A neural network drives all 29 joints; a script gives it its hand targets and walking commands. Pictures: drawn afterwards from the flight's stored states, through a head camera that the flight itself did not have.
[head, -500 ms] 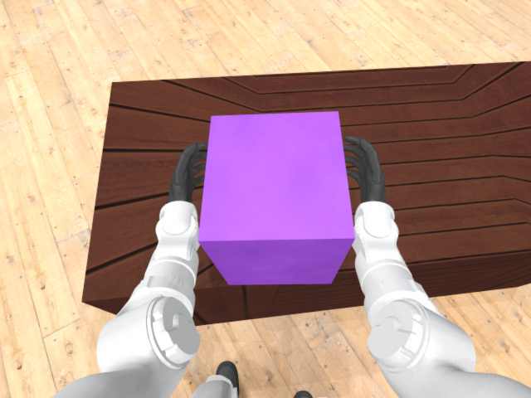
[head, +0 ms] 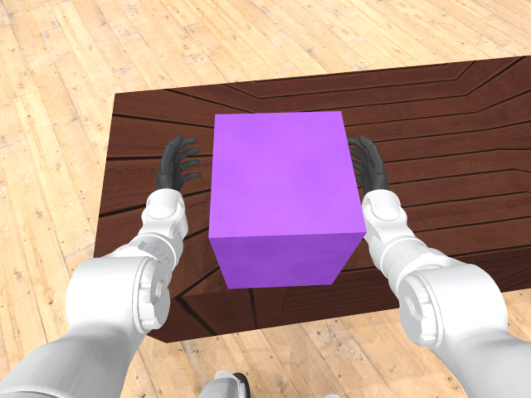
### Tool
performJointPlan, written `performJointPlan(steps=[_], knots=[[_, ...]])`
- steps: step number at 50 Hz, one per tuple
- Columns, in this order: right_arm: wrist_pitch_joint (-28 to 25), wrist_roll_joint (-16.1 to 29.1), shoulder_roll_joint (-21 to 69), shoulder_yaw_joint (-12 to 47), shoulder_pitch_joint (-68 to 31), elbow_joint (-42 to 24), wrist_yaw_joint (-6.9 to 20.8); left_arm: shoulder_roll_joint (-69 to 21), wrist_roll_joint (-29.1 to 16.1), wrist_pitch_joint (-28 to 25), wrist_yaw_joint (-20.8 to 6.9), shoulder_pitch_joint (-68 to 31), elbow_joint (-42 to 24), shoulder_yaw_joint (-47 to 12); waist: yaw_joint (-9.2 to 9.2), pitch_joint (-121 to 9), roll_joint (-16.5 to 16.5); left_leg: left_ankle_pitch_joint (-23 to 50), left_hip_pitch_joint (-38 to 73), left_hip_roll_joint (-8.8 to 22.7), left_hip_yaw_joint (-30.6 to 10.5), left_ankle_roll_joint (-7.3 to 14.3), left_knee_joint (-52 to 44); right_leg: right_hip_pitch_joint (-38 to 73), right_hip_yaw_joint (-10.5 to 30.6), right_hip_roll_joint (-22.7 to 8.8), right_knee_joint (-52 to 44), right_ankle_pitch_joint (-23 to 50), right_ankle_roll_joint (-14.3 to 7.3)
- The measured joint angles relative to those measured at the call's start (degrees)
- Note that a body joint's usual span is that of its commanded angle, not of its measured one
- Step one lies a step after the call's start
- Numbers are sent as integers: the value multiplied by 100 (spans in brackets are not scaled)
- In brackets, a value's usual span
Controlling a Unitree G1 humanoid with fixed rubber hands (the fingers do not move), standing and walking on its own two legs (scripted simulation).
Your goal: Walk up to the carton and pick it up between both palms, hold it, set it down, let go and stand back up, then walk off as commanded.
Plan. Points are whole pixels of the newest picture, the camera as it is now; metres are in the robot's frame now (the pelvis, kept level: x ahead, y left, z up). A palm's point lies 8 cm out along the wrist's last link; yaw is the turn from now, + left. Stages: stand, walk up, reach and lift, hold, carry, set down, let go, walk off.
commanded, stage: set down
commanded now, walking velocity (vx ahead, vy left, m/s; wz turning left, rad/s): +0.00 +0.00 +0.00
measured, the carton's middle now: (279, 208) +0.42 +0.02 -0.05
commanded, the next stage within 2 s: none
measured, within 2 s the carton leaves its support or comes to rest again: neither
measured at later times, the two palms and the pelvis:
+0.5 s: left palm (153, 171) +0.43 +0.21 +0.04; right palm (403, 164) +0.45 -0.17 +0.05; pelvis -0.02 +0.00 -0.01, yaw +2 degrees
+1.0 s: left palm (120, 137) +0.42 +0.23 +0.13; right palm (432, 112) +0.45 -0.17 +0.15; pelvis -0.01 -0.02 +0.02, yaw +3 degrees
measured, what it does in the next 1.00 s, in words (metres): stands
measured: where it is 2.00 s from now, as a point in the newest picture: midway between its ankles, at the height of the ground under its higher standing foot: outside the picture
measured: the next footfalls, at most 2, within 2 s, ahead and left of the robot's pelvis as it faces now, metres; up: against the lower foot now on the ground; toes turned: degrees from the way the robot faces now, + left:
none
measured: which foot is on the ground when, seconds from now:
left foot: down 0.00-1.00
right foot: down 0.00-1.00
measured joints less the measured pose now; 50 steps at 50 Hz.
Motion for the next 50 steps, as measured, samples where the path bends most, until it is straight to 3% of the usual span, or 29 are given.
performJointPlan(steps=[5,15,25,32,40,50], knots=[[-117,601,-277,494,-259,345,126,337,-692,-120,-153,-148,302,-689,-8,-58,33,-82,-309,-43,-109,11,303,-258,-109,-34,313,-140,7],[11,1619,-909,1095,-511,413,533,566,-1561,-20,-292,-269,-248,-1943,-154,-101,10,19,-809,-130,-314,9,468,-678,-321,-88,509,-143,-19],[441,2071,-1170,1512,-603,-102,698,398,-1520,344,-305,-455,-616,-1863,-54,-58,32,121,-658,-123,-215,32,280,-621,-226,-94,431,-59,-3],[761,2112,-1102,1616,-551,-525,572,661,-1566,639,-397,-449,-643,-1756,7,-10,27,204,-182,-145,-187,-13,-44,-189,-207,-110,176,-3,-30],[1122,1977,-1024,1449,-572,-638,372,824,-1600,1046,-549,-471,-846,-1842,-90,59,-53,394,565,-161,-297,-106,-602,615,-322,-92,-446,192,-106],[1620,2214,-1045,1679,-634,-863,204,864,-1490,1491,-516,-333,-1017,-1764,-164,255,-171,623,1467,-135,-225,-144,-1207,1470,-257,-59,-1040,449,-146]])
